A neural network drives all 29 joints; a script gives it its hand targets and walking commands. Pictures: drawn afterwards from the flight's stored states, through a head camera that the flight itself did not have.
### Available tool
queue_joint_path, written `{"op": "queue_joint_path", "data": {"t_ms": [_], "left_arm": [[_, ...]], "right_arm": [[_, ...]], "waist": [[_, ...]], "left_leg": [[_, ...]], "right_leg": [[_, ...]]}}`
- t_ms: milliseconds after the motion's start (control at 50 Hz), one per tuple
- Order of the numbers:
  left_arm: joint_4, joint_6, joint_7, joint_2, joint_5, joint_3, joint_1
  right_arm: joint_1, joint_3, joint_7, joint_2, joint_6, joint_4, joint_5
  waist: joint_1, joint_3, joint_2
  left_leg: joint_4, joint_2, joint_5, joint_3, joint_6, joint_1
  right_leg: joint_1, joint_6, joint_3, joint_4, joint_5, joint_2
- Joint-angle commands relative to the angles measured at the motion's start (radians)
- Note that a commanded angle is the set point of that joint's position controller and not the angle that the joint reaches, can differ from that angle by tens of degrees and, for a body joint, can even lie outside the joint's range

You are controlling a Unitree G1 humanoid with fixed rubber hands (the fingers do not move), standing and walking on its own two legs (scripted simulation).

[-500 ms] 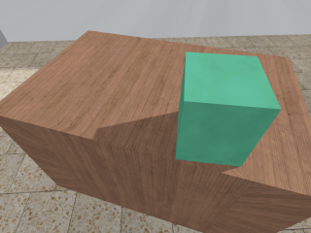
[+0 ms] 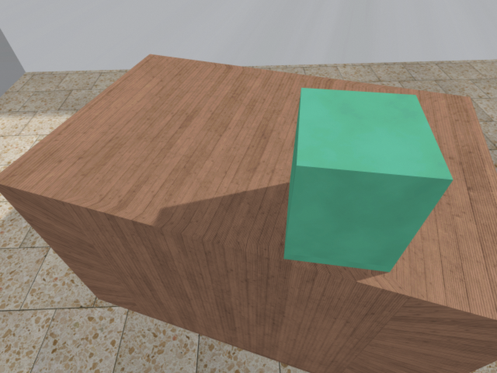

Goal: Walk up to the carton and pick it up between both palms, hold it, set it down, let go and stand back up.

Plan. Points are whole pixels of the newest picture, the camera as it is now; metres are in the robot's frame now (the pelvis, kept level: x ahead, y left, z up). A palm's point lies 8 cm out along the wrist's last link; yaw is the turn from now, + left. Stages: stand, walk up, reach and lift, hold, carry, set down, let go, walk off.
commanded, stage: stand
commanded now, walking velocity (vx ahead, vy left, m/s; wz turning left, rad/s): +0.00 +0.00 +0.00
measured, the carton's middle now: (346, 181) +0.45 -0.14 +0.07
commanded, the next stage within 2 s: none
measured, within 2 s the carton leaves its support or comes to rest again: neither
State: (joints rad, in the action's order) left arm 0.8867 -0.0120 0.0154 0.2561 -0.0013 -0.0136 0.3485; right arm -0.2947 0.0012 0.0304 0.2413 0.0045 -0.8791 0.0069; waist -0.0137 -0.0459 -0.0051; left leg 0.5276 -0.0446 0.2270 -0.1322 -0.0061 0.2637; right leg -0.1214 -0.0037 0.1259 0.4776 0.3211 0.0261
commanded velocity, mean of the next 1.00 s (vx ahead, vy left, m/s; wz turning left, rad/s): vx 0.00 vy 0.00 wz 0.00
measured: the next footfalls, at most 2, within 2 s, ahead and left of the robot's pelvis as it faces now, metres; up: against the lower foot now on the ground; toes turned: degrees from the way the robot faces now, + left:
none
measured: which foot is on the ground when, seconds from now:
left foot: down 0.00-1.00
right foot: down 0.00-1.00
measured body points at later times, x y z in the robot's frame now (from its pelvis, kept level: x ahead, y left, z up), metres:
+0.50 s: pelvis +0.00 +0.00 +0.00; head +0.01 +0.00 +0.45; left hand +0.01 +0.26 -0.14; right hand +0.05 -0.26 -0.14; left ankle +0.04 +0.12 -0.74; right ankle -0.04 -0.11 -0.74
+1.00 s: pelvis +0.00 +0.00 +0.00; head +0.01 +0.00 +0.45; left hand +0.01 +0.26 -0.14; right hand +0.04 -0.25 -0.14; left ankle +0.04 +0.12 -0.74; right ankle -0.04 -0.11 -0.74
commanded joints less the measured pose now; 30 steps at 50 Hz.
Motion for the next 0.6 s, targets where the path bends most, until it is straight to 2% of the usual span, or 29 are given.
{"op": "queue_joint_path", "data": {"t_ms": [0,60,140,380,420,500,540,580], "left_arm": [[-0.039,0.012,0.008,0.128,-0.002,-0.033,0.052],[-0.028,0.012,0.009,0.118,-0.002,-0.031,0.071],[-0.028,0.019,0.008,0.131,0.002,-0.035,0.061],[-0.016,0.013,0.009,0.113,-0.001,-0.035,0.076],[-0.016,0.014,0.008,0.117,-0.001,-0.035,0.075],[-0.012,0.016,0.012,0.122,0.002,-0.034,0.075],[-0.005,0.015,0.011,0.122,0.001,-0.036,0.081],[-0.002,0.014,0.011,0.113,0.0,-0.031,0.079]], "right_arm": [[-0.028,-0.036,0.007,0.128,-0.015,0.049,0.0],[-0.028,-0.035,0.007,0.128,-0.015,0.046,0.002],[-0.03,-0.034,0.008,0.123,-0.021,0.036,0.001],[-0.044,-0.04,0.012,0.13,-0.017,0.012,0.002],[-0.047,-0.035,0.012,0.133,-0.019,0.005,0.002],[-0.044,-0.027,0.01,0.115,-0.019,0.007,0.0],[-0.04,-0.031,0.011,0.121,-0.018,0.005,0.002],[-0.049,-0.033,0.011,0.124,-0.019,0.001,0.002]], "waist": [[0.002,-0.055,-0.018],[-0.003,-0.027,-0.004],[0.0,0.005,-0.003],[-0.001,-0.01,-0.016],[-0.004,-0.024,0.01],[0.002,-0.015,-0.039],[-0.003,-0.033,-0.027],[0.001,-0.023,-0.007]], "left_leg": [[-0.1,0.086,-0.137,-0.084,0.021,0.051],[-0.094,0.079,-0.119,-0.077,0.025,0.025],[-0.074,0.082,-0.216,-0.068,0.021,0.007],[-0.087,0.083,-0.139,-0.079,0.014,0.018],[-0.098,0.091,-0.149,-0.079,0.019,0.034],[-0.085,0.081,-0.166,-0.068,0.017,0.036],[-0.095,0.081,-0.136,-0.07,0.02,0.03],[-0.09,0.084,-0.164,-0.083,0.02,0.028]], "right_leg": [[-0.043,-0.031,-0.098,-0.12,-0.061,0.1],[-0.041,-0.035,-0.103,-0.119,-0.048,0.106],[-0.016,-0.034,-0.095,-0.121,-0.124,0.106],[-0.023,-0.033,-0.093,-0.126,-0.065,0.098],[-0.022,-0.032,-0.091,-0.12,-0.064,0.099],[-0.01,-0.041,-0.11,-0.132,-0.087,0.116],[-0.03,-0.035,-0.103,-0.133,-0.057,0.106],[-0.023,-0.03,-0.093,-0.128,-0.078,0.102]]}}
